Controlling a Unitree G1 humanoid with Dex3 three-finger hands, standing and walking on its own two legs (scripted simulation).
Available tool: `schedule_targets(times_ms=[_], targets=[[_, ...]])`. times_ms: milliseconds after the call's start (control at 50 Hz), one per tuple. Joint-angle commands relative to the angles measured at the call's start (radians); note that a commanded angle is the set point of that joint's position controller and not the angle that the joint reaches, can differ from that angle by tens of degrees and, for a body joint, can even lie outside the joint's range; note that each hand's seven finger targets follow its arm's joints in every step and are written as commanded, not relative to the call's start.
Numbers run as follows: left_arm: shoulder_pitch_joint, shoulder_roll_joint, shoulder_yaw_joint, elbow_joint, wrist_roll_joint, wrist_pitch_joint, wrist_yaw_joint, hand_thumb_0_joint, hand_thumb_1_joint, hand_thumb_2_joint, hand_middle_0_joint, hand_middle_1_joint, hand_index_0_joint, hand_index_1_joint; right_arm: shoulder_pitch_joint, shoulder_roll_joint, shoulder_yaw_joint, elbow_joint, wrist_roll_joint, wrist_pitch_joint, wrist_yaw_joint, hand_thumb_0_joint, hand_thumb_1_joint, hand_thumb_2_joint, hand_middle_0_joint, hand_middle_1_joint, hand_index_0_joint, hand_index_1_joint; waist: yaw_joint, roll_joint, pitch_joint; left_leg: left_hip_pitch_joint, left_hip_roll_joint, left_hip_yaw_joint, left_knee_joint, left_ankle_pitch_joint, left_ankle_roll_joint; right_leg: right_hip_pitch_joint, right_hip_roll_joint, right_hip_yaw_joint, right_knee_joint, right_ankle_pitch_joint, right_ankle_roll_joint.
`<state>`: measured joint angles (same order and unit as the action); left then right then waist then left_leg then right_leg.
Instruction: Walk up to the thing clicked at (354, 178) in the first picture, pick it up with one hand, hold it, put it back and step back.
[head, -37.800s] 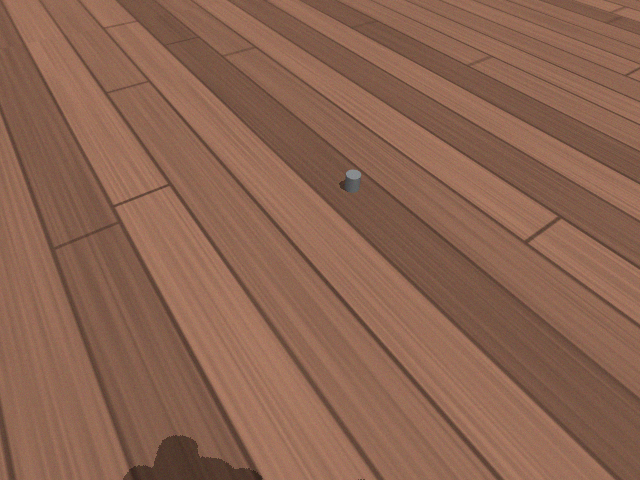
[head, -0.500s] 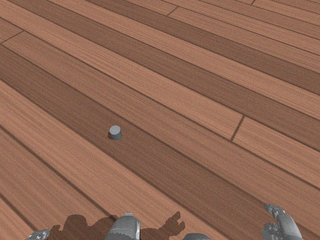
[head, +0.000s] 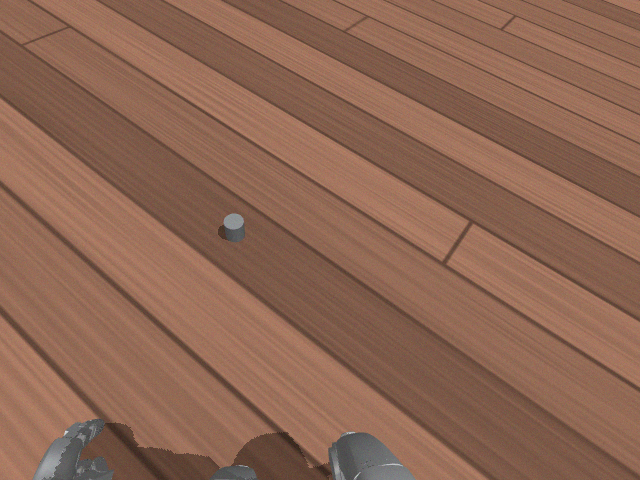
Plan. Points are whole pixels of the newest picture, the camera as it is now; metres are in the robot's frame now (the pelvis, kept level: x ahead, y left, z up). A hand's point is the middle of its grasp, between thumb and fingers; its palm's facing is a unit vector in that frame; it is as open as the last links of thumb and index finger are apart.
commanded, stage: step back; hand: left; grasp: from above
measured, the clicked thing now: (234, 228) +0.94 +0.25 -0.73
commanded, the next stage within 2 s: stand in 1.40 s
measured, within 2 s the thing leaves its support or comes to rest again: neither
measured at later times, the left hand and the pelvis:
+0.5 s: hand out of the picture -0.08 +0.24 -0.15, palm faces +0.02 -0.91 -0.42, open 7.4 cm; pelvis -0.15 -0.03 -0.01, yaw +1 degrees
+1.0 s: hand out of the picture -0.10 +0.20 -0.14, palm faces +0.07 -0.92 -0.39, open 7.4 cm; pelvis -0.14 -0.07 +0.00, yaw +2 degrees
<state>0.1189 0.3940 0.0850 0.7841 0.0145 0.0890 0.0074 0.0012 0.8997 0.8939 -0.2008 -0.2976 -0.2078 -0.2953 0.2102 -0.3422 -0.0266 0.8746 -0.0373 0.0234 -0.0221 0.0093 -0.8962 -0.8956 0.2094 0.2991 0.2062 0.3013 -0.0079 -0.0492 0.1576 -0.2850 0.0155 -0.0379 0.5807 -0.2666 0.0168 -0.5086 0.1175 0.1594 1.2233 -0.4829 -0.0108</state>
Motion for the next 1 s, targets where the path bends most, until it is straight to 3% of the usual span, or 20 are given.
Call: schedule_targets(times_ms=[0, 120, 160, 180, 200, 220, 240, 300, 420, 480, 520, 540, 560, 620, 700, 780, 820, 840, 860, 980], targets=[[0.032, 0.168, 0.061, -0.072, 0.009, -0.029, 0.009, 0.000, 0.900, 0.900, -0.200, -0.300, -0.200, -0.300, -0.032, -0.274, -0.091, -0.104, 0.002, -0.032, -0.027, 0.000, -0.900, -0.900, 0.200, 0.300, 0.200, 0.300, -0.002, 0.176, -0.174, 0.185, 0.219, -0.183, -0.098, 0.490, 0.210, -0.016, -0.041, 0.009, -0.070, -0.025, 0.047], [0.074, 0.165, 0.048, -0.020, 0.009, -0.053, 0.002, 0.000, 0.900, 0.900, -0.200, -0.300, -0.200, -0.300, -0.044, -0.314, -0.095, -0.116, -0.002, -0.005, -0.016, 0.000, -0.900, -0.900, 0.200, 0.300, 0.200, 0.300, -0.021, 0.282, -0.272, 0.183, 0.210, -0.146, -0.041, 0.403, 0.201, 0.194, -0.096, -0.142, -0.569, 0.025, 0.030], [0.207, 0.160, 0.051, 0.048, 0.011, -0.060, 0.000, 0.000, 0.900, 0.900, -0.200, -0.300, -0.200, -0.300, -0.106, -0.318, -0.091, -0.128, 0.013, 0.008, -0.010, 0.000, -0.900, -0.900, 0.200, 0.300, 0.200, 0.300, 0.047, 0.273, -0.306, 0.086, 0.186, -0.100, 0.037, 0.306, 0.151, 0.353, -0.100, -0.175, -0.820, 0.204, -0.010], [0.203, 0.205, 0.061, 0.054, 0.024, -0.064, -0.002, 0.000, 0.900, 0.900, -0.200, -0.300, -0.200, -0.300, -0.107, -0.283, -0.081, -0.138, 0.019, 0.011, -0.008, 0.000, -0.900, -0.900, 0.200, 0.300, 0.200, 0.300, 0.041, 0.168, -0.269, -0.058, 0.121, -0.067, 0.106, 0.139, 0.095, 0.388, -0.134, -0.072, -0.806, 0.209, -0.037], [0.206, 0.287, 0.086, 0.041, 0.038, -0.067, -0.003, 0.000, 0.900, 0.900, -0.200, -0.300, -0.200, -0.300, -0.111, -0.217, -0.064, -0.163, 0.023, 0.008, -0.009, 0.000, -0.900, -0.900, 0.200, 0.300, 0.200, 0.300, 0.049, -0.080, -0.213, -0.291, -0.018, -0.025, 0.252, -0.150, 0.031, 0.395, -0.311, 0.224, -0.846, 0.146, -0.100], [0.109, 0.377, 0.103, -0.003, 0.038, -0.059, -0.003, 0.000, 0.900, 0.900, -0.200, -0.300, -0.200, -0.300, -0.140, -0.222, -0.078, -0.176, 0.022, 0.006, -0.029, 0.000, -0.900, -0.900, 0.200, 0.300, 0.200, 0.300, 0.075, -0.179, -0.158, -0.269, -0.087, -0.063, 0.440, -0.358, -0.012, 0.157, -0.501, 0.367, -0.923, 0.086, -0.257], [0.014, 0.381, 0.095, -0.035, 0.039, -0.062, 0.004, 0.000, 0.900, 0.900, -0.200, -0.300, -0.200, -0.300, -0.124, -0.266, -0.097, -0.150, 0.022, 0.006, -0.033, 0.000, -0.900, -0.900, 0.200, 0.300, 0.200, 0.300, 0.058, -0.201, -0.084, -0.168, -0.036, -0.112, 0.554, -0.348, -0.019, -0.049, -0.561, 0.441, -0.985, 0.017, -0.300], [-0.063, 0.233, 0.056, -0.036, 0.036, -0.080, 0.008, 0.000, 0.900, 0.900, -0.200, -0.300, -0.200, -0.300, -0.053, -0.250, -0.081, -0.081, 0.028, -0.004, -0.011, 0.000, -0.900, -0.900, 0.200, 0.300, 0.200, 0.300, -0.015, -0.057, -0.084, -0.157, -0.104, -0.087, 0.582, -0.208, -0.009, 0.076, -0.336, 0.068, -0.827, 0.250, -0.186], [0.087, 0.250, 0.071, 0.005, 0.042, -0.101, 0.001, 0.000, 0.900, 0.900, -0.200, -0.300, -0.200, -0.300, -0.060, -0.217, -0.065, -0.061, 0.008, -0.043, 0.005, 0.000, -0.900, -0.900, 0.200, 0.300, 0.200, 0.300, 0.083, -0.148, -0.163, -0.188, -0.030, 0.003, 0.125, -0.275, -0.037, 0.400, -0.350, 0.117, -0.805, 0.039, -0.192], [0.065, 0.221, 0.041, 0.005, 0.025, -0.082, -0.009, 0.000, 0.900, 0.900, -0.200, -0.300, -0.200, -0.300, 0.031, -0.209, -0.081, -0.001, -0.001, -0.065, 0.005, 0.000, -0.900, -0.900, 0.200, 0.300, 0.200, 0.300, 0.019, -0.098, -0.174, 0.148, -0.049, 0.007, -0.287, -0.093, 0.001, 0.230, -0.309, 0.035, -0.669, 0.122, -0.126], [0.099, 0.093, 0.008, 0.007, 0.003, -0.083, -0.011, 0.000, 0.900, 0.900, -0.200, -0.300, -0.200, -0.300, 0.011, -0.311, -0.103, -0.007, -0.022, -0.076, 0.002, 0.000, -0.900, -0.900, 0.200, 0.300, 0.200, 0.300, 0.034, 0.247, -0.169, 0.300, 0.248, -0.503, -0.362, -0.287, 0.109, -0.123, -0.117, -0.160, -0.369, -0.026, -0.009], [-0.016, 0.215, 0.044, 0.024, 0.016, -0.086, 0.000, 0.000, 0.900, 0.900, -0.200, -0.300, -0.200, -0.300, 0.015, -0.392, -0.112, -0.003, -0.010, -0.074, 0.007, 0.000, -0.900, -0.900, 0.200, 0.300, 0.200, 0.300, -0.022, 0.193, -0.074, 0.019, 0.338, -0.592, -0.387, -0.486, 0.218, -0.032, -0.182, -0.087, -0.342, -0.093, -0.008], [-0.023, 0.250, 0.052, 0.028, 0.015, -0.093, -0.008, 0.000, 0.900, 0.900, -0.200, -0.300, -0.200, -0.300, -0.048, -0.376, -0.113, -0.010, -0.005, -0.075, 0.010, 0.000, -0.900, -0.900, 0.200, 0.300, 0.200, 0.300, 0.002, 0.175, -0.012, -0.101, 0.341, -0.560, -0.411, -0.557, 0.241, 0.054, -0.191, -0.084, -0.308, -0.071, -0.016], [0.074, 0.189, 0.042, 0.075, 0.003, -0.101, -0.028, 0.000, 0.900, 0.900, -0.200, -0.300, -0.200, -0.300, -0.075, -0.259, -0.080, -0.018, -0.007, -0.088, 0.014, 0.000, -0.900, -0.900, 0.200, 0.300, 0.200, 0.300, 0.043, 0.193, -0.020, 0.016, 0.173, -0.267, -0.344, -0.302, 0.140, 0.047, -0.176, -0.126, -0.402, 0.075, -0.018], [0.039, 0.173, 0.046, 0.091, 0.010, -0.112, -0.031, 0.000, 0.900, 0.900, -0.200, -0.300, -0.200, -0.300, -0.004, -0.294, -0.097, 0.004, -0.006, -0.069, 0.028, 0.000, -0.900, -0.900, 0.200, 0.300, 0.200, 0.300, -0.010, 0.227, -0.075, 0.009, 0.172, -0.247, -0.308, -0.331, 0.151, 0.175, -0.126, -0.194, -0.551, 0.014, -0.003], [0.164, 0.174, 0.052, 0.157, 0.024, -0.134, -0.010, 0.000, 0.900, 0.900, -0.200, -0.300, -0.200, -0.300, -0.047, -0.217, -0.071, -0.016, 0.012, -0.043, 0.027, 0.000, -0.900, -0.900, 0.200, 0.300, 0.200, 0.300, 0.070, 0.112, -0.153, -0.139, 0.073, -0.095, -0.034, -0.213, 0.076, 0.484, -0.106, -0.186, -0.796, 0.173, -0.025], [0.194, 0.299, 0.080, 0.146, 0.041, -0.145, 0.004, 0.000, 0.900, 0.900, -0.200, -0.300, -0.200, -0.300, -0.058, -0.150, -0.050, -0.047, 0.015, -0.044, 0.016, 0.000, -0.900, -0.900, 0.200, 0.300, 0.200, 0.300, 0.102, -0.141, -0.140, -0.396, -0.092, -0.035, 0.320, -0.317, 0.008, 0.534, -0.455, 0.359, -1.015, -0.162, -0.165], [0.118, 0.329, 0.083, 0.118, 0.037, -0.147, 0.001, 0.000, 0.900, 0.900, -0.200, -0.300, -0.200, -0.300, -0.054, -0.223, -0.073, -0.029, 0.005, -0.043, 0.006, 0.000, -0.900, -0.900, 0.200, 0.300, 0.200, 0.300, 0.080, -0.057, -0.065, -0.323, -0.017, -0.104, 0.385, -0.310, -0.001, 0.343, -0.554, 0.435, -1.033, -0.232, -0.237], [0.081, 0.313, 0.080, 0.100, 0.030, -0.150, 0.001, 0.000, 0.900, 0.900, -0.200, -0.300, -0.200, -0.300, -0.015, -0.253, -0.082, -0.012, 0.009, -0.050, 0.008, 0.000, -0.900, -0.900, 0.200, 0.300, 0.200, 0.300, 0.052, -0.045, -0.034, -0.294, 0.013, -0.104, 0.394, -0.286, 0.001, 0.311, -0.547, 0.405, -1.010, -0.140, -0.265], [0.076, 0.240, 0.044, 0.112, 0.013, -0.173, 0.006, 0.000, 0.900, 0.900, -0.200, -0.300, -0.200, -0.300, 0.016, -0.190, -0.068, 0.028, 0.009, -0.052, 0.025, 0.000, -0.900, -0.900, 0.200, 0.300, 0.200, 0.300, 0.030, -0.065, -0.107, -0.133, 0.016, -0.031, 0.214, -0.141, -0.019, 0.328, -0.380, 0.006, -0.857, 0.527, -0.164]])
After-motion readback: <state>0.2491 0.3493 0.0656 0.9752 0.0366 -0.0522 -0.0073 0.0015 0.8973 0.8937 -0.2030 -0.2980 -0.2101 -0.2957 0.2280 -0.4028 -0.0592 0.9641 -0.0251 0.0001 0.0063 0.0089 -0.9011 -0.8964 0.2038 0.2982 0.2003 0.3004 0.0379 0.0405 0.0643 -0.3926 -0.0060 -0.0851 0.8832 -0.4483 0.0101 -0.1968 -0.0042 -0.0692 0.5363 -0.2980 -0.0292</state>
